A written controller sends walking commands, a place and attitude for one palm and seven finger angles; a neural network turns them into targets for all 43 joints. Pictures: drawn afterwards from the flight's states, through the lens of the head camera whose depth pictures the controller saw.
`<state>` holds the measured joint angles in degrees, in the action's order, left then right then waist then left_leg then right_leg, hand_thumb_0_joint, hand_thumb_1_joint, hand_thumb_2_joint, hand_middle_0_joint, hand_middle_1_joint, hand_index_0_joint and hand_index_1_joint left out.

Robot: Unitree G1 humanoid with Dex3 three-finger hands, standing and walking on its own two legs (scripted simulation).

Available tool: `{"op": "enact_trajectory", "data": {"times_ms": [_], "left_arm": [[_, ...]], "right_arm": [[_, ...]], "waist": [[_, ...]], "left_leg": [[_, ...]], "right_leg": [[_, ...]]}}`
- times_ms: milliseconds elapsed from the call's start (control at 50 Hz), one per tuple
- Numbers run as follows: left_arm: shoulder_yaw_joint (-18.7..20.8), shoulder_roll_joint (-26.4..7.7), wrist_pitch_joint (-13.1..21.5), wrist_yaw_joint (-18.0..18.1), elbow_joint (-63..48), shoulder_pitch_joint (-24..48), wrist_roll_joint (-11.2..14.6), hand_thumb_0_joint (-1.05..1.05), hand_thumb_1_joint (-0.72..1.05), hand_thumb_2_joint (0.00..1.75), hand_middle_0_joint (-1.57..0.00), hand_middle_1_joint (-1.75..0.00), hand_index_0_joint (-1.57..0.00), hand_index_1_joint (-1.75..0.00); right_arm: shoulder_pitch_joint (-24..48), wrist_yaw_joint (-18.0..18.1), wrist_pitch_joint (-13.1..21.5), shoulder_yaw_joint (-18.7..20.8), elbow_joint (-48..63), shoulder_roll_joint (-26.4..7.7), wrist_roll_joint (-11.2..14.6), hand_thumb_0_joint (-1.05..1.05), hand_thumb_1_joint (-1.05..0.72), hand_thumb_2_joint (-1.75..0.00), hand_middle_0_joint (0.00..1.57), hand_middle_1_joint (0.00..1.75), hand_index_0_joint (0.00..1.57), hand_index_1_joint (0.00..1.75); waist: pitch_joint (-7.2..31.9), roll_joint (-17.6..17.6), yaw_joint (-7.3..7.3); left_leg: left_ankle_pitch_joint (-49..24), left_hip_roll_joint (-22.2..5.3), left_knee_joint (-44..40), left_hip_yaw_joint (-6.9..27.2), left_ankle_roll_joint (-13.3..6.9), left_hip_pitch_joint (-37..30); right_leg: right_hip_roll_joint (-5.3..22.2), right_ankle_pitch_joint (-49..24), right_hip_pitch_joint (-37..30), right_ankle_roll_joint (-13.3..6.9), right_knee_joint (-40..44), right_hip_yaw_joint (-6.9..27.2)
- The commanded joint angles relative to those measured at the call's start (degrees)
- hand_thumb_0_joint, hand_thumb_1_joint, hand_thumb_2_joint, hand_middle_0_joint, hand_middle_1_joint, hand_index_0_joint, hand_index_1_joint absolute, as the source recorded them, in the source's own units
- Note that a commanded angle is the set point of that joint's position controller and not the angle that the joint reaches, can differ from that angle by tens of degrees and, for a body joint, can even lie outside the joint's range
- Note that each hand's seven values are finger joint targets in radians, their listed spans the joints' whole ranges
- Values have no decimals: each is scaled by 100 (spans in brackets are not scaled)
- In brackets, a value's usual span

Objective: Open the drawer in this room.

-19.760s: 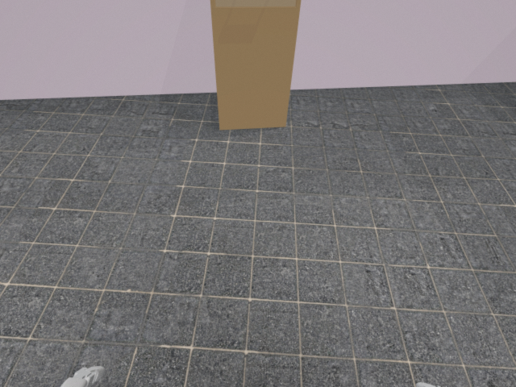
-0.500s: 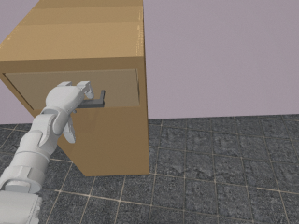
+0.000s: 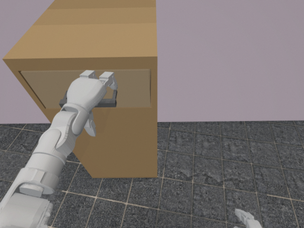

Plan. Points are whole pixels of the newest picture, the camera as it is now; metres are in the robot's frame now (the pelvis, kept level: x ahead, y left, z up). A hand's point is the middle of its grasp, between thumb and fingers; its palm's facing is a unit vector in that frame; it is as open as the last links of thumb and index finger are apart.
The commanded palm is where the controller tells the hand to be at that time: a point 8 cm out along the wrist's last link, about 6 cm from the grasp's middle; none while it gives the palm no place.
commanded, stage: lower the fingers behind the handle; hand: left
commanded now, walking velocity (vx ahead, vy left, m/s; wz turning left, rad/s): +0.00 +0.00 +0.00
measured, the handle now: (89, 98) +0.48 +0.24 +0.05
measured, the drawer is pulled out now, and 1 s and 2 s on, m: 0.00 0.00 0.00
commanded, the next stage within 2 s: close the thumb around the handle in 1.70 s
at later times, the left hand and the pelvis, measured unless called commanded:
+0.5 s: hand (81, 107) +0.41 +0.23 +0.09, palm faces +0.02 -0.09 -1.00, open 14.0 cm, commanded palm +0.39 +0.25 +0.13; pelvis -0.01 -0.01 -0.01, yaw +1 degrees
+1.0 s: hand (83, 116) +0.42 +0.24 +0.04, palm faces -0.06 -0.05 -1.00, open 13.8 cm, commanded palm +0.40 +0.24 +0.10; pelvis +0.00 -0.01 -0.01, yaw -1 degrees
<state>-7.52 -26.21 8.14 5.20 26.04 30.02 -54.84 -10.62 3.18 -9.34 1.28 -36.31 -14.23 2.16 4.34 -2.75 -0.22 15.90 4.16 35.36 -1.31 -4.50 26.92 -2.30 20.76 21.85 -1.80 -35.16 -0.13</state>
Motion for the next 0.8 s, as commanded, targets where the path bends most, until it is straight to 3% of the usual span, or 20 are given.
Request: {"op": "enact_trajectory", "data": {"times_ms": [0,40,80,120,140,180,220,260,300,320,340,360,420,480,540,560,600,660,700,780], "left_arm": [[1598,-2211,-917,1015,10,2719,-62,0,-50,30,-30,-120,-30,-120],[1407,-2146,-1449,942,829,2373,-197,0,-50,30,-30,-120,-30,-120],[961,-1808,-1843,550,1195,2071,-204,0,-50,30,-30,-120,-30,-120],[337,-1242,-1961,-57,1325,1852,-94,0,-50,30,-30,-120,-30,-120],[-37,-922,-1884,-383,1029,1897,0,0,-50,30,-30,-120,-30,-120],[-325,-702,-1464,-929,403,2252,243,0,-50,30,-30,-120,-30,-120],[-155,-889,-766,-1114,-469,2775,388,0,-50,30,-30,-120,-30,-120],[221,-1299,-176,-945,-1104,3188,346,0,-50,30,-30,-120,-30,-120],[795,-1867,296,-564,-1229,3347,217,0,-50,30,-30,-120,-30,-120],[762,-1781,414,-419,-1080,3315,181,0,-50,30,-30,-120,-30,-120],[633,-1447,521,-285,-697,3044,107,0,-50,30,-30,-120,-30,-120],[570,-1277,550,-143,-437,2975,147,0,-50,30,-30,-120,-30,-120],[1277,-1816,272,298,263,2456,99,0,-50,30,-30,-120,-30,-120],[1332,-1888,-226,682,540,2443,-78,0,-50,30,-30,-120,-30,-120],[1351,-2025,-604,884,630,2506,-345,0,-50,30,-30,-120,-30,-120],[1264,-2025,-667,905,571,2743,-401,0,-50,30,-30,-120,-30,-120],[1227,-1985,-714,894,395,2665,-394,0,-50,30,-30,-120,-30,-120],[1115,-1867,-604,769,429,2769,-256,0,-50,30,-30,-120,-30,-120],[1164,-1925,-512,691,589,2640,-236,0,-50,30,-30,-120,-30,-120],[997,-1716,-382,638,783,2417,-300,0,-50,30,-30,-120,-30,-120]], "right_arm": [[226,44,78,117,389,-659,24,0,-90,-90,20,30,20,30],[251,17,5,76,321,-726,29,0,-90,-90,20,30,20,30],[148,-13,-68,96,396,-841,59,0,-90,-90,20,30,20,30],[25,12,-94,172,553,-979,145,0,-90,-90,20,30,20,30],[-33,31,-85,201,637,-999,161,0,-90,-90,20,30,20,30],[-46,116,-28,223,702,-996,115,0,-90,-90,20,30,20,30],[-37,201,111,218,685,-924,37,0,-90,-90,20,30,20,30],[-218,260,210,269,547,-854,-15,0,-90,-90,20,30,20,30],[-399,287,236,322,392,-813,-51,0,-90,-90,20,30,20,30],[-475,280,238,344,309,-823,-88,0,-90,-90,20,30,20,30],[-501,250,241,369,275,-768,-61,0,-90,-90,20,30,20,30],[-532,192,250,381,221,-790,-33,0,-90,-90,20,30,20,30],[-538,37,182,404,238,-900,-15,0,-90,-90,20,30,20,30],[-482,-59,113,378,355,-884,-46,0,-90,-90,20,30,20,30],[-478,-88,53,386,446,-903,-66,0,-90,-90,20,30,20,30],[-497,-77,39,379,457,-918,-55,0,-90,-90,20,30,20,30],[-489,-54,47,411,528,-904,-41,0,-90,-90,20,30,20,30],[-576,38,57,420,474,-908,-18,0,-90,-90,20,30,20,30],[-581,98,49,401,449,-905,0,0,-90,-90,20,30,20,30],[-615,87,37,382,404,-855,5,0,-90,-90,20,30,20,30]], "waist": [[1782,-20,-323],[1884,171,-333],[1901,477,-201],[1940,872,91],[1817,983,243],[1463,1022,442],[1521,488,431],[1784,-307,381],[1868,-657,330],[1746,-411,383],[1306,-208,417],[1100,-225,404],[1415,-114,39],[2005,-32,-86],[2537,-7,-95],[2644,57,-13],[2802,-72,14],[2532,196,239],[2190,283,268],[1816,-128,214]], "left_leg": [[-1726,-293,-432,264,358,-1239],[-1551,-304,-549,185,368,-1052],[-1522,-316,-574,132,301,-997],[-1636,-330,-507,112,203,-1147],[-1684,-332,-454,145,138,-1304],[-1507,-254,-400,184,54,-1389],[-1599,-186,-323,274,5,-1592],[-1849,-164,-219,398,27,-2073],[-1969,-228,-133,495,125,-2263],[-1914,-242,-61,514,132,-2108],[-1691,-255,-26,547,160,-1827],[-1439,-281,-59,568,199,-1622],[-1378,-273,-88,553,281,-1225],[-1552,-260,35,368,275,-998],[-1793,-278,154,258,239,-994],[-1796,-287,168,252,228,-999],[-1939,-293,201,212,181,-1142],[-1799,-307,208,235,93,-1106],[-1605,-297,158,236,74,-976],[-1597,-306,127,257,112,-1020]], "right_leg": [[-97,-1322,-105,-180,373,-45],[-55,-1312,-351,-133,439,-2],[-4,-1512,-528,-75,548,42],[35,-1843,-604,-26,629,73],[45,-1943,-450,13,669,79],[68,-1957,-231,69,804,117],[71,-1908,-119,20,774,183],[10,-1746,182,-57,663,165],[-58,-1503,527,-112,562,97],[-80,-1420,649,-110,530,75],[-101,-1231,1014,-106,491,21],[-86,-1033,1167,-129,439,-32],[-121,-952,1005,-208,203,-86],[-109,-1225,703,-173,32,-72],[-121,-1555,401,-143,-37,7],[-119,-1623,357,-121,-37,19],[-122,-1800,229,-103,11,81],[-122,-1831,259,-49,123,101],[-124,-1709,335,-35,193,108],[-152,-1459,679,-94,199,55]]}}
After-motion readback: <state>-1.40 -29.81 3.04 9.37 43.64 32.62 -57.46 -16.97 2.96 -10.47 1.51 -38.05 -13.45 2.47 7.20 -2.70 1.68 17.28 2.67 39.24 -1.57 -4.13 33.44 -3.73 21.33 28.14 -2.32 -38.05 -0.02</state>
